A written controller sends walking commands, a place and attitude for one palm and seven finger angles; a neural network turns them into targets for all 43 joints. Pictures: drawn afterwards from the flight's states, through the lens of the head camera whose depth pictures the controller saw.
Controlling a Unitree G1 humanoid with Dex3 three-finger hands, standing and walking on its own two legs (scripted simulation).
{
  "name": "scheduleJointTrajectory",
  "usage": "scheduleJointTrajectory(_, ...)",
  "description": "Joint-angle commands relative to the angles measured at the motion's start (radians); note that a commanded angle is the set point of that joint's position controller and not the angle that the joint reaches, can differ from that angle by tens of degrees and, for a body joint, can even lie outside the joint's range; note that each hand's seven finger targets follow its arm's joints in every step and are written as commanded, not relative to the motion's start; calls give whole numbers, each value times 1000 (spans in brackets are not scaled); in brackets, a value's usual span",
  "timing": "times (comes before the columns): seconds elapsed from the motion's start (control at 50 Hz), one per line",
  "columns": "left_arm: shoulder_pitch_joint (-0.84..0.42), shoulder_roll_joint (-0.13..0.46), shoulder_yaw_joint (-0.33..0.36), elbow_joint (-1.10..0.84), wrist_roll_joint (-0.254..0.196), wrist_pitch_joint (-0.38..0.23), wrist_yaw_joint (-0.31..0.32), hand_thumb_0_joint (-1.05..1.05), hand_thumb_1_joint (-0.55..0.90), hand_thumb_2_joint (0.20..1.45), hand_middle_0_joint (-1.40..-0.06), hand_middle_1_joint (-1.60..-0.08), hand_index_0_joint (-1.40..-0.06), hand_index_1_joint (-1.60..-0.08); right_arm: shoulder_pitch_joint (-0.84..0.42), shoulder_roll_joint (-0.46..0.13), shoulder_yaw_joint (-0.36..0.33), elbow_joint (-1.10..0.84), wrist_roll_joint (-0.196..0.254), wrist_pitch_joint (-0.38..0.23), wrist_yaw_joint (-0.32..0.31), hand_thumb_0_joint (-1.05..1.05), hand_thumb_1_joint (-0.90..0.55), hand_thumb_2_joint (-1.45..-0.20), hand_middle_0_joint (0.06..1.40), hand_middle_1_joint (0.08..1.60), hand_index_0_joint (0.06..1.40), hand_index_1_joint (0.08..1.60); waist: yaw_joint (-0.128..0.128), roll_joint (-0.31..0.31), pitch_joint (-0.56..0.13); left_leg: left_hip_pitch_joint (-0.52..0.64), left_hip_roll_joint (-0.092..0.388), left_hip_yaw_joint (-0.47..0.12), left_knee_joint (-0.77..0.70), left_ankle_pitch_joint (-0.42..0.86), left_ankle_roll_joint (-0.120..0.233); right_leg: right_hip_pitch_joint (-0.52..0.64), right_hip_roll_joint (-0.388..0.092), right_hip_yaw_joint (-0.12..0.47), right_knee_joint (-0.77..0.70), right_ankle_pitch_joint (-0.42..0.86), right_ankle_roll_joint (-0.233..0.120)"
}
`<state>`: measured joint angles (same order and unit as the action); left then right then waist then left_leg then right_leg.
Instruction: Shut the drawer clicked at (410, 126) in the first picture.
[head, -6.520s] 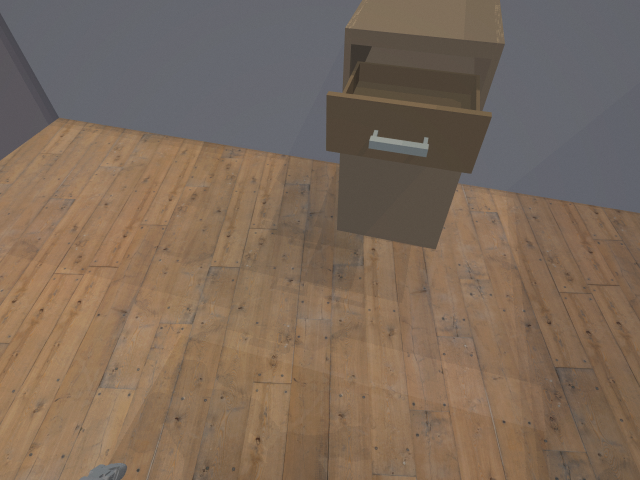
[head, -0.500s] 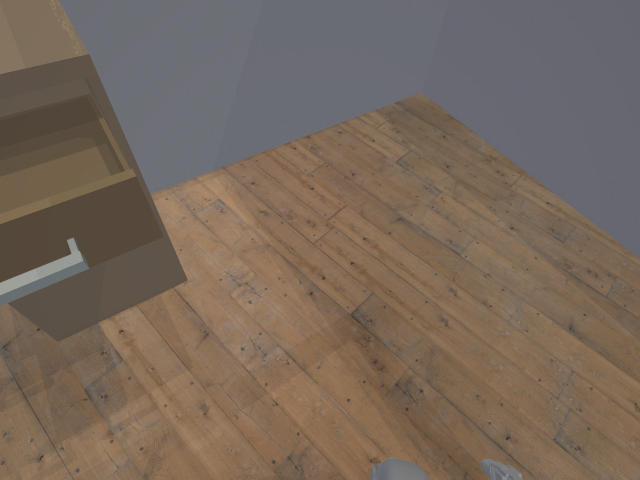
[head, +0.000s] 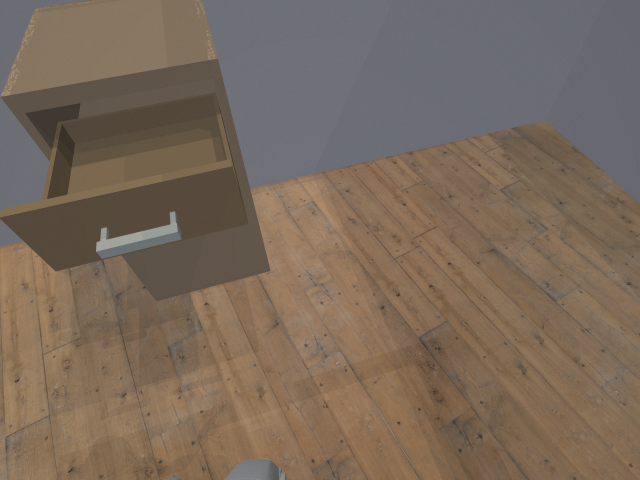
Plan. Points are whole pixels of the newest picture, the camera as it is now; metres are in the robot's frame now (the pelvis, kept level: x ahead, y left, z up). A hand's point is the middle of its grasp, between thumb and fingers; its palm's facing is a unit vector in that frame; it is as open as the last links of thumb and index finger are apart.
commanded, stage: turn to face it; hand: left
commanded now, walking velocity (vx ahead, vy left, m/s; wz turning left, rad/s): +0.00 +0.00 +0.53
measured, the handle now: (139, 232) +0.51 +0.36 -0.07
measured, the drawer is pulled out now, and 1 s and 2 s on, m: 0.30 0.30 0.30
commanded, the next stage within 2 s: take the last steps up to it in 0.54 s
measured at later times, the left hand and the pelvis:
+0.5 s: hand out of the picture +0.03 +0.25 -0.16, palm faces +0.25 -0.93 -0.26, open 7.4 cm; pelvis +0.00 +0.03 +0.00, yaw +12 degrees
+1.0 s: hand out of the picture -0.10 +0.18 -0.17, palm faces +0.43 -0.88 -0.19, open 7.3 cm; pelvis +0.01 +0.03 +0.00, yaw +19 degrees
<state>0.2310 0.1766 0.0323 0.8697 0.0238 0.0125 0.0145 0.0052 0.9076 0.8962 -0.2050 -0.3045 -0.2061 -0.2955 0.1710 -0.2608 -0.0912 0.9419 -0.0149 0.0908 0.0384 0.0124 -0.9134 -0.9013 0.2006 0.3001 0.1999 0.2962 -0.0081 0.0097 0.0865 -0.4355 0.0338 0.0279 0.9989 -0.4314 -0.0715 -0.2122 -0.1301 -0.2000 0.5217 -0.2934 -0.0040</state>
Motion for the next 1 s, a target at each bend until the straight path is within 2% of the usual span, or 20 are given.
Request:
scheduleJointTrajectory(0.0, 75, 253, 77, -37, 9, -11, 20, 0, 900, 900, -200, -300, -200, -300, -98, -33, 9, -118, 4, -51, -6, 0, -900, -900, 200, 300, 200, 300, 67, -227, -114, 8, -8, 63, -190, -33, 15, 139, -251, 134, -110, 494, -127)
scheduleJointTrajectory(0.04, 67, 259, 81, -25, 8, -7, 17, 0, 900, 900, -200, -300, -200, -300, -58, -35, 12, -112, 4, -59, -11, 0, -900, -900, 200, 300, 200, 300, 46, -224, -139, 75, -21, 84, -328, 16, 26, 146, -245, 106, -48, 524, -102)
scheduleJointTrajectory(0.08, 66, 244, 82, -18, -7, 2, 11, 0, 900, 900, -200, -300, -200, -300, 21, -75, 2, -92, -1, -70, -13, 0, -900, -900, 200, 300, 200, 300, -4, -114, -176, 292, -12, 70, -567, 243, 49, 32, -208, 37, 118, 416, -20)
scheduleJointTrajectory(0.1, 72, 195, 76, -46, -14, 7, 4, 0, 900, 900, -200, -300, -200, -300, 79, -180, -23, -91, -8, -80, -19, 0, -900, -900, 200, 300, 200, 300, -38, 135, -222, 481, 198, -208, -615, 511, 145, -205, -100, -8, 329, 103, 57)
scheduleJointTrajectory(0.12, 6, 136, 51, -91, -9, 9, 2, 0, 900, 900, -200, -300, -200, -300, 146, -263, -39, -76, -2, -76, -26, 0, -900, -900, 200, 300, 200, 300, -74, 309, -198, 497, 399, -418, -634, 897, 282, -389, -7, 44, 516, -405, 98)
scheduleJointTrajectory(0.14, -49, 162, 51, -92, -1, 19, 12, 0, 900, 900, -200, -300, -200, -300, 178, -242, -35, -51, -3, -76, -35, 0, -900, -900, 200, 300, 200, 300, -90, 212, -200, 442, 382, -382, -623, 788, 308, -382, -9, 143, 610, -370, 81)
scheduleJointTrajectory(0.16, -68, 145, 52, -81, -6, 20, 15, 0, 900, 900, -200, -300, -200, -300, 137, -226, -30, -62, -5, -77, -47, 0, -900, -900, 200, 300, 200, 300, -70, 229, -169, 397, 345, -364, -621, 726, 301, -410, -7, 172, 648, -319, 81)
scheduleJointTrajectory(0.22, -4, 153, 58, -18, -6, 22, 0, 0, 900, 900, -200, -300, -200, -300, -9, -140, 0, -95, -7, -83, -53, 0, -900, -900, 200, 300, 200, 300, 3, 160, -81, 268, 206, -207, -652, 653, 229, -332, 5, 178, 643, -127, 85)
scheduleJointTrajectory(0.26, 17, 154, 55, -2, -8, 23, -1, 0, 900, 900, -200, -300, -200, -300, -5, -133, 3, -94, -2, -87, -54, 0, -900, -900, 200, 300, 200, 300, 6, 158, -102, 283, 182, -179, -654, 678, 226, -295, 21, 173, 588, -107, 89)
scheduleJointTrajectory(0.46, -16, 111, 41, -17, -15, 10, 12, 0, 900, 900, -200, -300, -200, -300, 44, -126, -5, -63, -12, -73, -54, 0, -900, -900, 200, 300, 200, 300, -12, 146, -104, 268, 190, -311, -627, 646, 257, -135, 98, 162, 233, -140, 65)
scheduleJointTrajectory(0.52, 72, 114, 44, 11, -16, -8, 19, 0, 900, 900, -200, -300, -200, -300, 25, -103, -4, -59, -2, -73, -52, 0, -900, -900, 200, 300, 200, 300, 37, 96, -134, 168, 136, -293, -542, 545, 201, 75, 96, 157, -64, 79, 56)
scheduleJointTrajectory(0.54, 90, 154, 50, 16, -9, -20, 24, 0, 900, 900, -200, -300, -200, -300, 42, -60, 2, -55, 8, -76, -47, 0, -900, -900, 200, 300, 200, 300, 41, -4, -147, 77, 71, -247, -452, 389, 144, 188, 7, 249, -180, 151, 35)
scheduleJointTrajectory(0.56, 102, 242, 66, 17, 6, -29, 31, 0, 900, 900, -200, -300, -200, -300, 54, 3, 13, -71, 13, -77, -41, 0, -900, -900, 200, 300, 200, 300, 39, -259, -132, -83, -77, -83, -274, 50, 63, 248, -230, 488, -224, 316, -56)
scheduleJointTrajectory(0.58, 103, 258, 64, 6, -1, -26, 25, 0, 900, 900, -200, -300, -200, -300, 29, -34, -1, -77, 4, -61, -47, 0, -900, -900, 200, 300, 200, 300, 53, -232, -123, -44, -70, -102, -93, -157, 54, 92, -337, 523, -248, 333, -155)
scheduleJointTrajectory(0.6, 59, 233, 65, -1, -3, -24, 27, 0, 900, 900, -200, -300, -200, -300, 19, -42, -6, -61, -2, -46, -46, 0, -900, -900, 200, 300, 200, 300, 40, -231, -80, -49, -50, -129, 38, -132, 58, 1, -294, 504, -269, 242, -174)
scheduleJointTrajectory(0.64, -6, 167, 49, -6, -6, -27, 23, 0, 900, 900, -200, -300, -200, -300, 59, -34, -5, -10, -7, -43, -36, 0, -900, -900, 200, 300, 200, 300, 1, -142, -34, -77, -27, -107, 163, 8, 50, -11, -185, 380, -279, 120, -145)
scheduleJointTrajectory(0.68, 9, 139, 46, 7, -3, -39, 20, 0, 900, 900, -200, -300, -200, -300, 89, -18, 0, 9, -14, -51, -28, 0, -900, -900, 200, 300, 200, 300, 1, -158, -33, -89, -3, -75, 152, 78, 40, 18, -149, 323, -301, 34, -117)
scheduleJointTrajectory(0.78, 161, 128, 42, 87, 5, -60, 11, 0, 900, 900, -200, -300, -200, -300, 17, 5, 8, 10, -18, -74, -18, 0, -900, -900, 200, 300, 200, 300, 59, -153, -4, -111, 34, -13, -35, 86, 38, 103, -155, 337, -354, -103, -125)
scheduleJointTrajectory(0.9, 228, 148, 42, 170, 10, -60, 1, 0, 900, 900, -200, -300, -200, -300, -16, 44, 27, 14, -9, -101, -18, 0, -900, -900, 200, 300, 200, 300, 77, -178, -8, 4, 16, 52, -294, 14, 64, 99, -159, 334, -354, -100, -157)
scheduleJointTrajectory(0.98, 186, 121, 37, 199, -6, -53, -4, 0, 900, 900, -200, -300, -200, -300, 130, 46, 37, 79, -5, -129, -34, 0, -900, -900, 200, 300, 200, 300, -2, -107, -42, 340, -13, 109, -584, 159, 71, -69, -74, 232, -221, -129, -97)
